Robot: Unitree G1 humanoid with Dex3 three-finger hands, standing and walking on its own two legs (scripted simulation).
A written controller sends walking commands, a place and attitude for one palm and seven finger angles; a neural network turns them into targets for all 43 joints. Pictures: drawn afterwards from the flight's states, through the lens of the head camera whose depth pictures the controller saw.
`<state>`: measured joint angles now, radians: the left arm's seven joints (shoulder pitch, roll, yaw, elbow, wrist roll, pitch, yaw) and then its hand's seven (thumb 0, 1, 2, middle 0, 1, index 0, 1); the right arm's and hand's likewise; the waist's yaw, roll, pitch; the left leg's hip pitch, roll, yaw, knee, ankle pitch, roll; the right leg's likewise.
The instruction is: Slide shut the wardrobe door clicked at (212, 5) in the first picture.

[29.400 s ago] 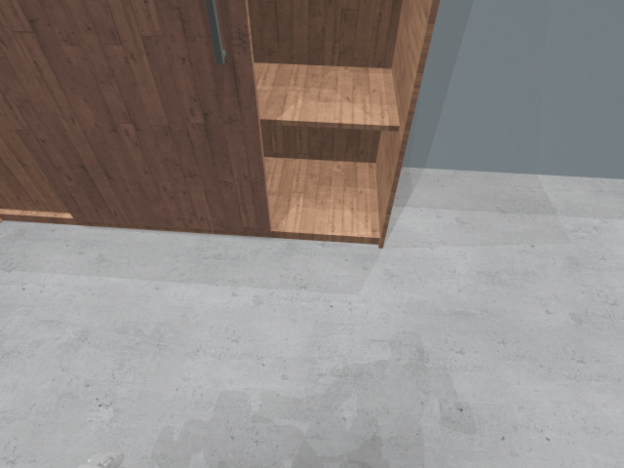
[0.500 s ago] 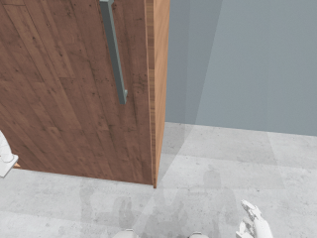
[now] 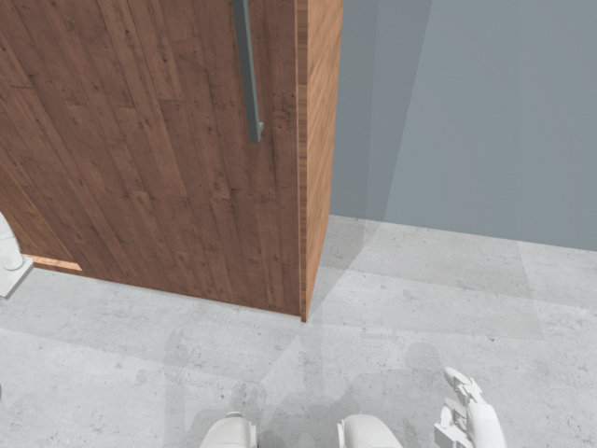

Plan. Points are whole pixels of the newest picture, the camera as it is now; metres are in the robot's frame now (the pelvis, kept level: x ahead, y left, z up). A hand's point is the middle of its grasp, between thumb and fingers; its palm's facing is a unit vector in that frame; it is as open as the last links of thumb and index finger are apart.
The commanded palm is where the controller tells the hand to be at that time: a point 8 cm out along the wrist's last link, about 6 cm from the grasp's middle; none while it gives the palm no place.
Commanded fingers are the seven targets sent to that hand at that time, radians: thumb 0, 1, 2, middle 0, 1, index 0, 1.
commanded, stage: stop stepping back and stand still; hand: left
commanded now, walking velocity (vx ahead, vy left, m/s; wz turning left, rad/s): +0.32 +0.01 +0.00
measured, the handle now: (250, 63) +0.68 +0.12 +0.22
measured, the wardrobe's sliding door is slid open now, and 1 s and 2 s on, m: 0.00 0.00 0.00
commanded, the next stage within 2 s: let the arm hang, fingers relaxed in 1.90 s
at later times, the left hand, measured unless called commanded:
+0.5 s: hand (8, 410) +0.10 +0.21 +0.22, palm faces +0.34 -0.82 -0.47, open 7.4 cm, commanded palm +0.05 +0.26 +0.23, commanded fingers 0.00 0.90 0.90 -0.20 -0.30 -0.20 -0.30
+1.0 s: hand (28, 402) +0.11 +0.19 +0.22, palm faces +0.38 -0.78 -0.50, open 7.4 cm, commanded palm +0.05 +0.23 +0.23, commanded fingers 0.00 0.90 0.90 -0.20 -0.30 -0.20 -0.30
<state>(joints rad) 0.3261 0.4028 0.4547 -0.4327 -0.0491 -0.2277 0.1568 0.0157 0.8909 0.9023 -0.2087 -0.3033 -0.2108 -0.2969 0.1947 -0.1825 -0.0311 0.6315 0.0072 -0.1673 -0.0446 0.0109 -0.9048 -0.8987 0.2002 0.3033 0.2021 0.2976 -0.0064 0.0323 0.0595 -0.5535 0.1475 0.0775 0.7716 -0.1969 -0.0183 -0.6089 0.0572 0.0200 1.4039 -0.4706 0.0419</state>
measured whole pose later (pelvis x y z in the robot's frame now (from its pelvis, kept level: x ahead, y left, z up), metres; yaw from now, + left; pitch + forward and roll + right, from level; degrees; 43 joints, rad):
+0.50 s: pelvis -0.13 -0.02 +0.04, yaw -7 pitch -2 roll +4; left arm 0.54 0.40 0.40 -0.42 -0.02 -0.21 0.17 0.02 0.89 0.90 -0.21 -0.30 -0.21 -0.30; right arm 0.25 -0.24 -0.04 0.63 0.00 -0.18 -0.08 0.01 -0.90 -0.90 0.20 0.30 0.20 0.30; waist -0.04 -0.03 -0.04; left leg -0.16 0.04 0.13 0.51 -0.31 -0.01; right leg -0.53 -0.02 -0.02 0.98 -0.39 -0.01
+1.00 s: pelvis -0.13 -0.04 +0.03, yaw -8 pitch -3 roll +1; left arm 0.50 0.42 0.45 -0.42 -0.02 -0.21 0.18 0.01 0.89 0.90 -0.21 -0.30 -0.21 -0.30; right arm 0.24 -0.22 -0.01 0.63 0.01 -0.12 -0.07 0.01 -0.90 -0.90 0.20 0.30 0.20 0.30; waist -0.02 0.02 0.02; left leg -0.32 0.04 0.05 0.64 -0.29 -0.01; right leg -0.34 0.01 -0.06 0.66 -0.28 -0.04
